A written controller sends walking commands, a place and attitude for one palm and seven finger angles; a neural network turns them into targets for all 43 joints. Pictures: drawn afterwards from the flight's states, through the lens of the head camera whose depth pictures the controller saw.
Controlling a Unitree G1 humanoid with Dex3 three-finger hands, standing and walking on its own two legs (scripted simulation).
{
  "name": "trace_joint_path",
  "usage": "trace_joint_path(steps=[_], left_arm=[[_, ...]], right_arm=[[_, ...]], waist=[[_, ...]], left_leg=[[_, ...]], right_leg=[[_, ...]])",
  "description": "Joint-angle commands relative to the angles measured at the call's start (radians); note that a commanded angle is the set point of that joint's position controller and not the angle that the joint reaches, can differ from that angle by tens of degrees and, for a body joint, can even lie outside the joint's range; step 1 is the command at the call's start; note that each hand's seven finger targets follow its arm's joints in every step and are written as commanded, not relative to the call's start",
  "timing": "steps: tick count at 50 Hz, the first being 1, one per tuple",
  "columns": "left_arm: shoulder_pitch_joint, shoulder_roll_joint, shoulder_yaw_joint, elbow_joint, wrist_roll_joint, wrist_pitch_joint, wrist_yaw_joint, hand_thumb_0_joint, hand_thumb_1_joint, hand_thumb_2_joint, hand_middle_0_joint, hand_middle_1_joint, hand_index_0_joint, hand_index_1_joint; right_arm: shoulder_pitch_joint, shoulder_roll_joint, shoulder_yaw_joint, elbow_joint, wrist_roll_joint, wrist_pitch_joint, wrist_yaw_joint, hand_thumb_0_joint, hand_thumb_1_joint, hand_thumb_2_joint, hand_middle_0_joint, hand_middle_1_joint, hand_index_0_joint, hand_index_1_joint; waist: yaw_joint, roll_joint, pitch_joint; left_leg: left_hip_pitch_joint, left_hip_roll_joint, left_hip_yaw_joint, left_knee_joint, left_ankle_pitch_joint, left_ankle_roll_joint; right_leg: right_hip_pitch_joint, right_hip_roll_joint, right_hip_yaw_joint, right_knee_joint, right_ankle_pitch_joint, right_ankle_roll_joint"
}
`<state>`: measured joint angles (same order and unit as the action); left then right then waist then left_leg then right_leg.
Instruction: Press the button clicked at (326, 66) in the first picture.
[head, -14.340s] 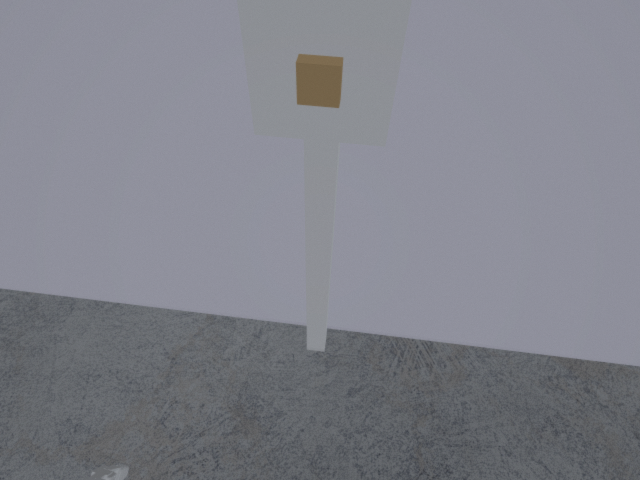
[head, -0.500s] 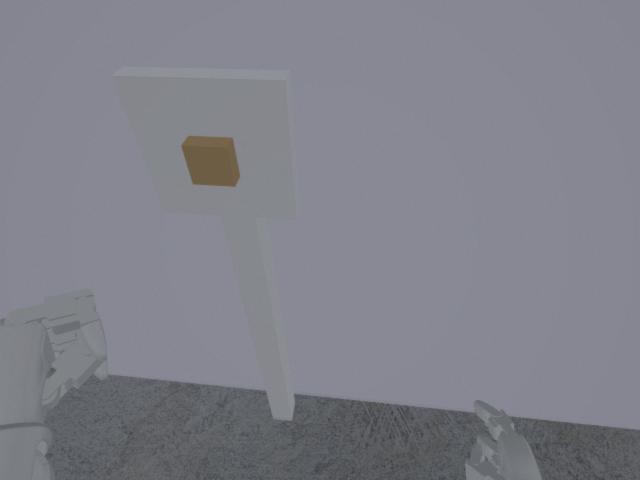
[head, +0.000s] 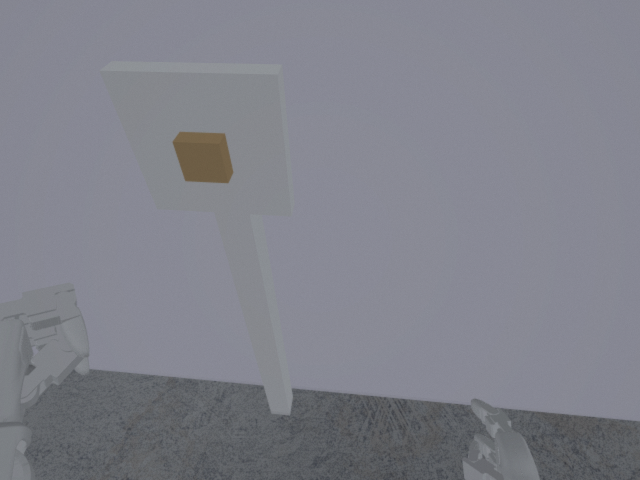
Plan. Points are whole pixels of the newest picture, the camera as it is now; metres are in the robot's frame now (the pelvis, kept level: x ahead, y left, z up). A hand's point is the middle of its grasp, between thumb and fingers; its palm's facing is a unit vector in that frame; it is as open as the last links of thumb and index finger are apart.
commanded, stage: step back with the hand held close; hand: left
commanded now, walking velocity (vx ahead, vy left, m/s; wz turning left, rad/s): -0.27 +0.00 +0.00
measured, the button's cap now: (205, 156) +0.45 +0.20 +0.20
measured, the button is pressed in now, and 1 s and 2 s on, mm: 0 0 0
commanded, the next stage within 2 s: stop stepping back and stand still in 0.90 s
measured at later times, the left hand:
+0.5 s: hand (9, 441) +0.11 +0.26 +0.15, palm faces +0.36 -0.81 -0.46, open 3.1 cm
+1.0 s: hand out of the picture +0.00 +0.28 +0.17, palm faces +0.39 -0.83 -0.40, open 3.1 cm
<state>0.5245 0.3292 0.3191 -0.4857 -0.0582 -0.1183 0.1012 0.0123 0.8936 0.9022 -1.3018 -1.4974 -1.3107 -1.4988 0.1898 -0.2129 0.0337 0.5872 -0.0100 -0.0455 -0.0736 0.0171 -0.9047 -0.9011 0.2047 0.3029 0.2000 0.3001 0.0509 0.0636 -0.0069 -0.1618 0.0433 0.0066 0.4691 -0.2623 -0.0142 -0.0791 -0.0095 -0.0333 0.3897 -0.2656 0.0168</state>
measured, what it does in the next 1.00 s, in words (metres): walks backwards: right foot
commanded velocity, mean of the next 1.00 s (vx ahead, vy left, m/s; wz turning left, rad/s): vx -0.30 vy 0.00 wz -0.01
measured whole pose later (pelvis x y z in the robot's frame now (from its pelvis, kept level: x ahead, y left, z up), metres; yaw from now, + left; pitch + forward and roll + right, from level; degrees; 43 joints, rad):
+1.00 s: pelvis -0.18 +0.04 -0.01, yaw +0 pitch +1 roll -2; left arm 0.60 0.37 0.35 -0.60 -0.04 -0.27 0.14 0.01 0.89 0.90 -1.30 -1.50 -1.31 -1.50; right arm 0.19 -0.18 0.01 0.64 -0.02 -0.09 -0.04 0.02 -0.90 -0.90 0.21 0.30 0.20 0.30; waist 0.04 0.01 -0.01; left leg -0.58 -0.01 -0.01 0.79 -0.30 -0.02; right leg -0.27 0.04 0.02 0.55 -0.30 -0.01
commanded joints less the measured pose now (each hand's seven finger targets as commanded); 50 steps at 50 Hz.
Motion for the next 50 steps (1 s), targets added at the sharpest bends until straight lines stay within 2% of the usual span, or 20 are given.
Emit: trace_joint_path(steps=[1, 5, 7, 13, 23, 27, 31, 33, 34, 36, 37, 39, 42, 44, 45, 46, 47, 48, 49, 50], left_arm=[[0.023, 0.152, 0.097, -0.188, 0.005, -0.072, 0.012, 0.0, 0.9, 0.9, -1.3, -1.5, -1.3, -1.5], [0.083, 0.189, 0.134, -0.238, 0.002, -0.076, 0.023, 0.0, 0.9, 0.9, -1.3, -1.5, -1.3, -1.5], [0.096, 0.211, 0.157, -0.267, 0.001, -0.082, 0.031, 0.0, 0.9, 0.9, -1.3, -1.5, -1.3, -1.5], [0.121, 0.232, 0.182, -0.308, 0.0, -0.103, 0.049, 0.0, 0.9, 0.9, -1.3, -1.5, -1.3, -1.5], [0.083, 0.202, 0.184, -0.301, 0.029, -0.16, 0.066, 0.0, 0.9, 0.9, -1.3, -1.5, -1.3, -1.5], [0.04, 0.19, 0.168, -0.307, 0.041, -0.181, 0.076, 0.0, 0.9, 0.9, -1.3, -1.5, -1.3, -1.5], [0.031, 0.2, 0.162, -0.31, 0.033, -0.187, 0.092, 0.0, 0.9, 0.9, -1.3, -1.5, -1.3, -1.5], [0.015, 0.199, 0.157, -0.314, 0.034, -0.189, 0.097, 0.0, 0.9, 0.9, -1.3, -1.5, -1.3, -1.5], [0.009, 0.192, 0.153, -0.32, 0.037, -0.19, 0.099, 0.0, 0.9, 0.9, -1.3, -1.5, -1.3, -1.5], [0.01, 0.19, 0.175, -0.34, 0.041, -0.196, 0.097, 0.0, 0.9, 0.9, -1.3, -1.5, -1.3, -1.5], [0.006, 0.205, 0.195, -0.348, 0.04, -0.201, 0.093, 0.0, 0.9, 0.9, -1.3, -1.5, -1.3, -1.5], [0.041, 0.204, 0.196, -0.314, 0.035, -0.211, 0.08, 0.0, 0.9, 0.9, -1.3, -1.5, -1.3, -1.5], [0.089, 0.179, 0.169, -0.301, 0.021, -0.213, 0.068, 0.0, 0.9, 0.9, -1.3, -1.5, -1.3, -1.5], [0.08, 0.184, 0.146, -0.32, 0.007, -0.216, 0.059, 0.0, 0.9, 0.9, -1.3, -1.5, -1.3, -1.5], [0.071, 0.21, 0.16, -0.325, 0.005, -0.221, 0.056, 0.0, 0.9, 0.9, -1.3, -1.5, -1.3, -1.5], [0.051, 0.24, 0.172, -0.324, 0.005, -0.225, 0.06, 0.0, 0.9, 0.9, -1.3, -1.5, -1.3, -1.5], [-0.006, 0.245, 0.157, -0.331, 0.006, -0.218, 0.068, 0.0, 0.9, 0.9, -1.3, -1.5, -1.3, -1.5], [-0.018, 0.241, 0.157, -0.307, 0.01, -0.195, 0.073, 0.0, 0.9, 0.9, -1.3, -1.5, -1.3, -1.5], [0.001, 0.216, 0.145, -0.275, 0.016, -0.17, 0.075, 0.0, 0.9, 0.9, -1.3, -1.5, -1.3, -1.5], [0.006, 0.204, 0.139, -0.275, 0.022, -0.167, 0.071, 0.0, 0.9, 0.9, -1.3, -1.5, -1.3, -1.5]], right_arm=[[-0.11, -0.121, -0.066, -0.189, 0.006, 0.003, -0.002, 0.0, -0.9, -0.9, 0.2, 0.3, 0.2, 0.3], [-0.115, -0.115, -0.076, -0.221, 0.015, 0.034, -0.005, 0.0, -0.9, -0.9, 0.2, 0.3, 0.2, 0.3], [-0.11, -0.113, -0.081, -0.231, 0.019, 0.044, -0.007, 0.0, -0.9, -0.9, 0.2, 0.3, 0.2, 0.3], [-0.106, -0.121, -0.088, -0.241, 0.02, 0.037, -0.014, 0.0, -0.9, -0.9, 0.2, 0.3, 0.2, 0.3], [-0.077, -0.138, -0.088, -0.235, 0.015, -0.035, -0.017, 0.0, -0.9, -0.9, 0.2, 0.3, 0.2, 0.3], [-0.053, -0.133, -0.084, -0.216, 0.007, -0.065, -0.017, 0.0, -0.9, -0.9, 0.2, 0.3, 0.2, 0.3], [-0.037, -0.12, -0.078, -0.177, 0.004, -0.079, -0.019, 0.0, -0.9, -0.9, 0.2, 0.3, 0.2, 0.3], [-0.038, -0.13, -0.079, -0.169, 0.003, -0.081, -0.022, 0.0, -0.9, -0.9, 0.2, 0.3, 0.2, 0.3], [-0.038, -0.132, -0.074, -0.172, 0.004, -0.083, -0.024, 0.0, -0.9, -0.9, 0.2, 0.3, 0.2, 0.3], [-0.066, -0.145, -0.075, -0.185, 0.005, -0.099, -0.028, 0.0, -0.9, -0.9, 0.2, 0.3, 0.2, 0.3], [-0.068, -0.14, -0.081, -0.186, 0.003, -0.104, -0.027, 0.0, -0.9, -0.9, 0.2, 0.3, 0.2, 0.3], [-0.066, -0.127, -0.091, -0.179, -0.005, -0.108, -0.017, 0.0, -0.9, -0.9, 0.2, 0.3, 0.2, 0.3], [-0.067, -0.115, -0.09, -0.157, -0.006, -0.115, 0.008, 0.0, -0.9, -0.9, 0.2, 0.3, 0.2, 0.3], [-0.082, -0.101, -0.08, -0.143, -0.009, -0.118, 0.016, 0.0, -0.9, -0.9, 0.2, 0.3, 0.2, 0.3], [-0.069, -0.096, -0.083, -0.132, -0.01, -0.112, 0.022, 0.0, -0.9, -0.9, 0.2, 0.3, 0.2, 0.3], [-0.061, -0.082, -0.08, -0.121, -0.009, -0.097, 0.023, 0.0, -0.9, -0.9, 0.2, 0.3, 0.2, 0.3], [-0.073, -0.082, -0.08, -0.113, -0.002, -0.094, 0.021, 0.0, -0.9, -0.9, 0.2, 0.3, 0.2, 0.3], [-0.083, -0.101, -0.093, -0.101, -0.002, -0.092, 0.018, 0.0, -0.9, -0.9, 0.2, 0.3, 0.2, 0.3], [-0.087, -0.084, -0.084, -0.101, -0.005, -0.08, 0.013, 0.0, -0.9, -0.9, 0.2, 0.3, 0.2, 0.3], [-0.104, -0.06, -0.068, -0.118, -0.006, -0.071, 0.009, 0.0, -0.9, -0.9, 0.2, 0.3, 0.2, 0.3]], waist=[[-0.035, -0.055, -0.074], [-0.033, -0.058, -0.151], [-0.035, -0.071, -0.166], [-0.034, 0.002, -0.154], [-0.047, 0.024, -0.042], [-0.055, -0.007, -0.017], [-0.064, -0.085, -0.049], [-0.069, -0.044, -0.037], [-0.068, -0.006, -0.024], [-0.058, 0.161, -0.038], [-0.048, 0.19, -0.069], [-0.045, 0.144, -0.089], [-0.043, 0.181, -0.063], [-0.045, 0.159, -0.051], [-0.049, 0.073, -0.06], [-0.052, -0.111, -0.072], [-0.041, -0.24, -0.082], [-0.029, -0.297, -0.1], [-0.046, -0.277, -0.062], [-0.053, -0.238, -0.06]], left_leg=[[0.037, 0.005, 0.01, -0.007, 0.363, 0.041], [0.039, 0.024, 0.006, -0.005, 0.464, 0.04], [0.017, 0.025, 0.006, 0.0, 0.457, 0.038], [-0.072, 0.039, -0.017, -0.029, 0.36, 0.043], [-0.442, 0.068, -0.086, -0.109, -0.28, 0.08], [-0.398, 0.042, -0.089, -0.04, -0.327, 0.066], [-0.186, -0.003, -0.06, 0.098, -0.188, 0.034], [-0.177, 0.01, -0.081, 0.071, -0.227, 0.033], [-0.236, 0.042, -0.133, -0.005, -0.285, 0.043], [-0.477, 0.167, -0.292, -0.267, -0.448, 0.099], [-0.54, 0.229, -0.358, -0.326, -0.461, 0.134], [-0.527, 0.248, -0.331, -0.31, -0.4, 0.151], [-0.453, 0.188, -0.234, -0.278, -0.333, 0.111], [-0.359, 0.142, -0.177, -0.212, -0.248, 0.061], [-0.271, 0.095, -0.125, -0.094, -0.175, 0.026], [-0.154, 0.005, -0.035, 0.161, -0.085, -0.021], [-0.117, -0.066, -0.007, 0.413, -0.091, -0.044], [-0.164, -0.08, -0.048, 0.587, -0.157, -0.033], [-0.267, -0.049, -0.079, 0.594, -0.166, -0.018], [-0.294, -0.028, -0.057, 0.514, -0.147, -0.019]], right_leg=[[-0.095, -0.053, 0.04, -0.044, 0.421, -0.008], [-0.073, -0.045, 0.024, 0.011, 0.467, 0.001], [-0.066, -0.044, 0.026, 0.025, 0.472, 0.002], [-0.083, -0.025, 0.029, 0.059, 0.336, 0.007], [-0.061, -0.013, 0.085, 0.11, -0.038, -0.002], [-0.203, -0.037, 0.126, 0.035, -0.237, -0.027], [-0.391, -0.096, 0.162, -0.045, -0.231, -0.054], [-0.429, -0.081, 0.143, -0.037, -0.29, -0.048], [-0.39, -0.049, 0.105, 0.018, -0.298, -0.035], [-0.135, 0.065, 0.024, 0.296, -0.15, 0.004], [-0.044, 0.092, 0.019, 0.444, -0.099, 0.005], [-0.052, 0.093, 0.043, 0.528, -0.159, -0.008], [-0.076, 0.095, -0.005, 0.333, -0.218, -0.032], [-0.112, 0.062, 0.013, 0.085, -0.21, -0.049], [-0.188, -0.008, 0.107, -0.063, -0.204, -0.074], [-0.343, -0.169, 0.314, -0.176, -0.175, -0.131], [-0.464, -0.316, 0.413, -0.226, -0.113, -0.195], [-0.495, -0.341, 0.434, -0.205, -0.03, -0.234], [-0.396, -0.314, 0.339, -0.122, 0.209, -0.21], [-0.292, -0.27, 0.266, -0.054, 0.431, -0.187]])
